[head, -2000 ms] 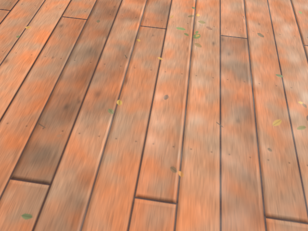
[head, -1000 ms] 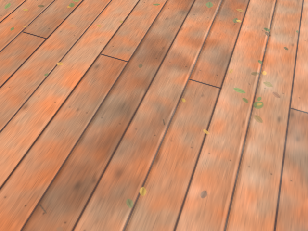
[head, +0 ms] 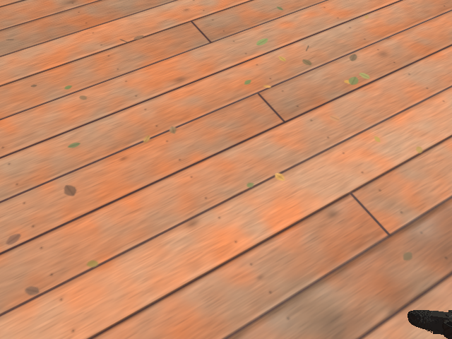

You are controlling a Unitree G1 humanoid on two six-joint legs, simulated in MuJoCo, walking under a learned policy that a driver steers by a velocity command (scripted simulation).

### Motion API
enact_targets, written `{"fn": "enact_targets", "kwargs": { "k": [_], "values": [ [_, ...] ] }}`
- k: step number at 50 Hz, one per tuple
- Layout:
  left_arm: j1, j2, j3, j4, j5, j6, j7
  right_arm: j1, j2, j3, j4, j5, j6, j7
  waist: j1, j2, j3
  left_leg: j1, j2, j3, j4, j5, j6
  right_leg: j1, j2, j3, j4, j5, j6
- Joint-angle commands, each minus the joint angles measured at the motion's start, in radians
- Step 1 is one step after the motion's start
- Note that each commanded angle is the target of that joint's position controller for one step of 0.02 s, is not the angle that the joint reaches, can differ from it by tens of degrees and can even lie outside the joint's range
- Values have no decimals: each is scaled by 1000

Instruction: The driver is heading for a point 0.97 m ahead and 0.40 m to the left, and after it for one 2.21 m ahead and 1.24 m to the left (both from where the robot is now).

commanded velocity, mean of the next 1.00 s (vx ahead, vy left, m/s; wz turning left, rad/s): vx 0.40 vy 0.00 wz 0.60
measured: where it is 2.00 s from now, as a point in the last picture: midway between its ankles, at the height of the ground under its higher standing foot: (175, 251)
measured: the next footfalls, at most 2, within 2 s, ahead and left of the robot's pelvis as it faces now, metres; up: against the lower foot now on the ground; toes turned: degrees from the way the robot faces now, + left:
right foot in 0.42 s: +0.43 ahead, -0.11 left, +0.00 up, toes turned +18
left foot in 0.90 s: +0.54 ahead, +0.21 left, +0.00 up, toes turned +32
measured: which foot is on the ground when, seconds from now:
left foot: down 0.00-0.42, up 0.44-0.88, down 0.90-1.00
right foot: up 0.00-0.40, down 0.42-0.90, up 0.92-1.00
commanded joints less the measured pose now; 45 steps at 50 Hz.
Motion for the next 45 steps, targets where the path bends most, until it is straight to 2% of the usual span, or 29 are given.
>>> {"fn": "enact_targets", "kwargs": {
  "k": [1, 2, 3, 4, 7, 10, 12, 15, 18, 19, 20, 21, 22, 23, 24, 25, 26, 27, 28, 30, 32, 34, 36, 38, 41, 42, 43, 44, 45],
  "values": [
    [-126, 132, 10, -171, -28, -77, -15, 274, -181, -58, 2, -6, -28, -7, -147, 75, -249, 735, 312, -627, -354, -84, 240, -682, 16, 157, 323, 73, -35],
    [-117, 123, 10, -154, -5, -78, -8, 203, -152, -47, -5, -5, -30, -9, -96, 12, -181, 584, 268, -524, -358, 17, 209, -618, -21, 157, 239, 133, -27],
    [-97, 132, 17, -147, 12, -70, -5, 151, -128, -38, -18, -13, -31, -13, -57, 28, -147, 470, 235, -455, -376, 114, 196, -542, -44, 161, 173, 174, -16],
    [-81, 132, 19, -144, 17, -57, -7, 126, -122, -34, -26, -20, -31, -17, -32, 48, -136, 397, 215, -428, -399, 157, 193, -488, -50, 160, 146, 196, -5],
    [-95, 90, 10, -148, 30, -32, -4, 134, -138, -38, -7, -16, -38, -34, -22, 43, -114, 277, 182, -345, -422, 263, 201, -448, -31, 130, 24, 266, 41],
    [-218, 52, -6, -180, 28, -30, -6, 177, -155, -43, 20, -10, -32, -51, -65, 56, -79, 233, 135, -292, -417, 190, 160, -430, 4, 126, -209, 458, 60],
    [-292, 41, -13, -197, 21, -35, -14, 206, -163, -45, 36, -5, -27, -56, -97, 69, -67, 214, 120, -290, -406, 113, 134, -374, 39, 125, -349, 557, 59],
    [-341, 68, -5, -218, 6, -45, -26, 251, -164, -47, 63, 2, -23, -57, -113, 81, -64, 251, 149, -358, -358, 36, 117, -327, 61, 151, -443, 579, 45],
    [-302, 105, 14, -216, 2, -55, -31, 250, -152, -46, 72, 1, -15, -61, -84, 117, -69, 317, 177, -446, -265, 17, 94, -273, 65, 168, -485, 461, 8],
    [-249, 110, 22, -203, 2, -59, -30, 239, -143, -44, 70, 0, -11, -61, -54, 129, -79, 316, 165, -455, -222, 29, 79, -206, 70, 152, -512, 433, -11],
    [-163, 128, 35, -182, 9, -63, -24, 241, -110, -33, 68, -3, -10, -59, -13, 121, -122, 295, 122, -433, -132, 55, 50, -75, 61, 143, -538, 425, -38],
    [-30, 176, 50, -171, 27, -68, -17, 253, -45, -10, 56, -13, -12, -55, 41, 23, -246, 199, 58, -356, 131, -35, 11, 158, -87, 281, -533, 373, -98],
    [67, 262, 71, -140, 39, -54, -17, 383, 7, 7, 28, 15, -20, -55, -9, -311, -374, -146, -79, -210, 469, -397, -63, 474, -315, 744, -642, 114, -260],
    [62, 184, 56, -145, 13, -50, -25, 379, -92, -7, 45, 22, -21, -59, 8, -265, -326, -290, -5, -229, 626, -398, -79, 461, -346, 897, -710, -133, -262],
    [22, 122, 39, -157, 10, -45, -20, 276, -151, -25, 40, 16, -16, -60, 33, -167, -208, -322, 32, -219, 672, -303, -85, 354, -307, 753, -727, -123, -222],
    [-29, 101, 30, -162, 19, -39, -18, 216, -152, -27, 30, 4, -9, -62, 21, -99, -141, -291, 65, -185, 659, -231, -89, 239, -266, 610, -730, 15, -195],
    [-60, 78, 23, -155, 24, -35, -15, 180, -140, -29, 21, -6, -9, -59, 6, -87, -89, -267, 92, -184, 614, -180, -90, 147, -226, 505, -747, 139, -190],
    [-74, 63, 17, -149, 30, -36, -11, 182, -121, -30, 18, -1, -6, -53, -16, -116, -74, -219, 119, -181, 582, -148, -88, 90, -197, 422, -767, 221, -179],
    [-78, 54, 16, -143, 27, -40, -8, 190, -103, -29, 20, 5, -1, -49, -24, -135, -69, -191, 131, -167, 556, -132, -88, 62, -175, 359, -790, 267, -176],
    [-67, 65, 21, -125, 18, -48, -7, 173, -69, -22, 12, 6, 8, -45, -26, -124, -58, -202, 141, -148, 510, -107, -95, 48, -175, 275, -822, 352, -192],
    [-73, 94, 31, -110, 21, -48, -3, 129, -55, -17, -10, -4, 14, -46, -32, -94, -33, -224, 138, -137, 422, -74, -115, 48, -190, 194, -818, 617, -212],
    [-93, 117, 38, -103, 20, -36, 4, 113, -43, -12, -15, -12, 12, -40, -37, -91, -51, -188, 132, -100, 305, 14, -127, 59, -175, 88, -790, 822, -204],
    [-104, 130, 40, -97, 15, -20, 14, 67, -29, -7, -21, -11, 8, -26, -21, -98, -61, -112, 116, -53, 170, 137, -125, 46, -148, -3, -776, 868, -182],
    [-88, 141, 42, -84, 5, -8, 20, 20, -27, -8, -32, -9, 9, -9, -3, -98, -69, -54, 97, -24, 65, 197, -113, 66, -145, -45, -752, 866, -165],
    [-88, 173, 53, -77, -20, 7, 22, 6, -65, -26, -55, -12, 18, 11, -21, -108, -85, 1, 72, -5, -22, 123, -72, 134, -177, -56, -667, 927, -146],
    [-99, 185, 59, -81, -31, 11, 24, 35, -87, -38, -53, -16, 21, 14, -42, -112, -103, 45, 50, 10, -46, 81, -51, 147, -181, -61, -603, 997, -137],
    [-114, 184, 61, -86, -39, 16, 26, 106, -113, -53, -36, -18, 22, 13, -85, -101, -134, 135, 21, 26, -103, 89, -24, 141, -167, -78, -490, 1033, -119],
    [-109, 156, 52, -89, -37, 18, 25, 222, -155, -77, -2, -20, 22, 2, -140, -54, -191, 300, -17, 30, -184, 187, 11, 85, -117, -105, -305, 968, -82],
    [-45, 103, 32, -105, 11, 17, 18, 282, -239, -98, -4, -18, 26, -25, -143, 132, -260, 549, 149, -200, -179, 584, 87, -152, -47, -114, -11, 503, -16]
  ]
}}
Keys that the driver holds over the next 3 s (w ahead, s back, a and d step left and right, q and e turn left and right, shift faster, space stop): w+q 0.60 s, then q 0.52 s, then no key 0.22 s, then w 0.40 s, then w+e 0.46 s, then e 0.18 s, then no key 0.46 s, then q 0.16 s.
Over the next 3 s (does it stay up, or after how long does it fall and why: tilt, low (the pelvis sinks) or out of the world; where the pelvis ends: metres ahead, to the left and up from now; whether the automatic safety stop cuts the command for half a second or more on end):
stays up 0.96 0.40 0.01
